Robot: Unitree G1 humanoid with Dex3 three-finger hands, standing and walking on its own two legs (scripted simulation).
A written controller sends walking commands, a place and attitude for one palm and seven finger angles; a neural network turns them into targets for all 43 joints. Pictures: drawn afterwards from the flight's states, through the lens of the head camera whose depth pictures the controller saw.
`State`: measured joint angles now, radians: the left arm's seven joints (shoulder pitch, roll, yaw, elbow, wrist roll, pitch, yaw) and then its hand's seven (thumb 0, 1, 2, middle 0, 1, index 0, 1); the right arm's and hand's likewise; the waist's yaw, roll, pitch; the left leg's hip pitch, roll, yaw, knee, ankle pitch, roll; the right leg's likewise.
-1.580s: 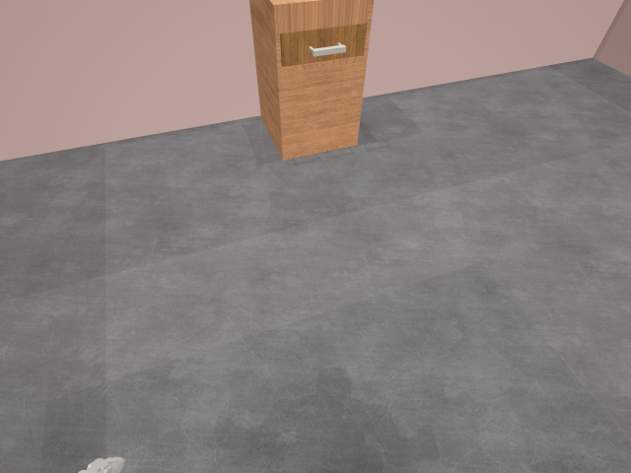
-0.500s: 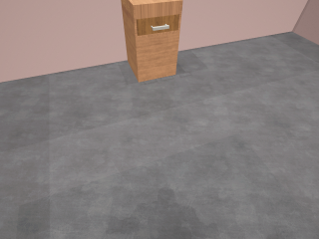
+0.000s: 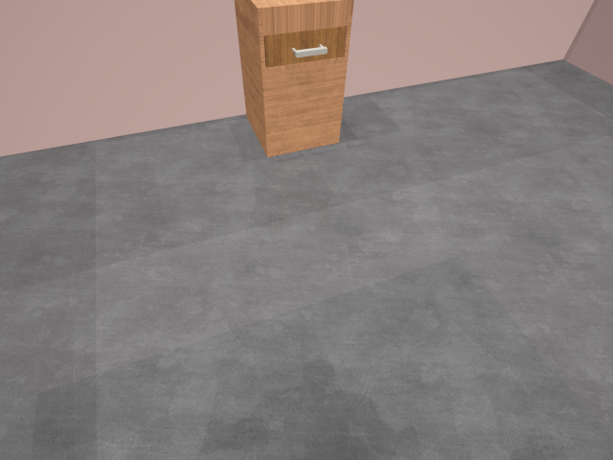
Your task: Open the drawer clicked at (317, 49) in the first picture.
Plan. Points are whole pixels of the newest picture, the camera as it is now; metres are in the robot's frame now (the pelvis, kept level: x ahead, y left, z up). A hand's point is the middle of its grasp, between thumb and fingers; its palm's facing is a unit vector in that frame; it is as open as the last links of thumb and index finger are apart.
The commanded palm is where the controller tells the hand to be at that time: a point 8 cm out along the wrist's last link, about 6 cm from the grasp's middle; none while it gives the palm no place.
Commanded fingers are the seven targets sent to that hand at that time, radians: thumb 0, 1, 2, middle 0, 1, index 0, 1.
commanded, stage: walk to a spot facing it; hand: left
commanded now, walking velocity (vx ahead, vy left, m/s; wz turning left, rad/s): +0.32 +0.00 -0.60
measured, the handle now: (309, 50) +1.78 +0.10 -0.21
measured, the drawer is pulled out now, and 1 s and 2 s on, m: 0.00 0.00 0.00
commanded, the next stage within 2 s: none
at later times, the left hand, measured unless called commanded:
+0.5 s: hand out of the picture +0.05 +0.14 -0.17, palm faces -0.11 -0.98 -0.15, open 7.4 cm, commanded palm none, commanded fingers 0.00 0.90 0.90 -0.20 -0.30 -0.20 -0.30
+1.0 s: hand (261, 277) +0.49 +0.13 -0.16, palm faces -0.38 -0.90 -0.20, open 7.4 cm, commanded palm none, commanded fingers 0.00 0.90 0.90 -0.20 -0.30 -0.20 -0.30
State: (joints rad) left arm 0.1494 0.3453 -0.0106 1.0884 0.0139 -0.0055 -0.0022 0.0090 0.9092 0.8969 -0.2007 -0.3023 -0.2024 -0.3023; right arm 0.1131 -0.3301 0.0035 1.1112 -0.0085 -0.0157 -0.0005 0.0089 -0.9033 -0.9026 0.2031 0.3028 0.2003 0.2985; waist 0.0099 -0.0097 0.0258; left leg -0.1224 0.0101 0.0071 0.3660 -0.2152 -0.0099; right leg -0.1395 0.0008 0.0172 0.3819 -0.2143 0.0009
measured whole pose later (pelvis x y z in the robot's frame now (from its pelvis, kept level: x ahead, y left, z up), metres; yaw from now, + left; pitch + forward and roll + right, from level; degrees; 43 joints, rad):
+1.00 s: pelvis +0.32 -0.02 +0.00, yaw -24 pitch +0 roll +1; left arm 0.17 0.22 0.08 0.97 0.04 0.01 -0.03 0.01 0.92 0.90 -0.19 -0.30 -0.19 -0.30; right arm 0.37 -0.18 -0.06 1.08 -0.03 -0.08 -0.02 -0.01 -0.93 -0.90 0.20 0.30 0.20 0.30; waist -0.01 -0.03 0.02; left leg -0.07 0.05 0.27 0.35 -0.28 0.02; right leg -0.58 -0.11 -0.07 0.90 -0.17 0.00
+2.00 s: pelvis +0.72 -0.21 +0.00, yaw -32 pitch -1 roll +0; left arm 0.16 0.18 0.07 1.04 0.03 0.01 -0.03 0.01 0.92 0.90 -0.19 -0.30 -0.19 -0.30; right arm 0.45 -0.09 -0.04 1.15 -0.03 -0.08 -0.01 0.01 -0.92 -0.90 0.20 0.30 0.20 0.30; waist -0.03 -0.02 0.05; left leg 0.03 0.05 0.26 0.29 -0.30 0.00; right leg -0.56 -0.13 -0.10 0.77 -0.15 0.02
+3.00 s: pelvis +1.07 -0.44 -0.01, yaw -36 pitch -1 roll +1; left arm 0.19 0.18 0.07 1.03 0.03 0.00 -0.01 0.01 0.92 0.90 -0.19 -0.30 -0.19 -0.30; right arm 0.34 -0.15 -0.05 1.10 -0.03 -0.06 -0.02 0.00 -0.93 -0.90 0.20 0.30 0.20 0.30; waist -0.02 -0.01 0.06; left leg -0.07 0.08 0.28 0.39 -0.29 -0.02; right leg -0.49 -0.12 -0.10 0.74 -0.20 0.02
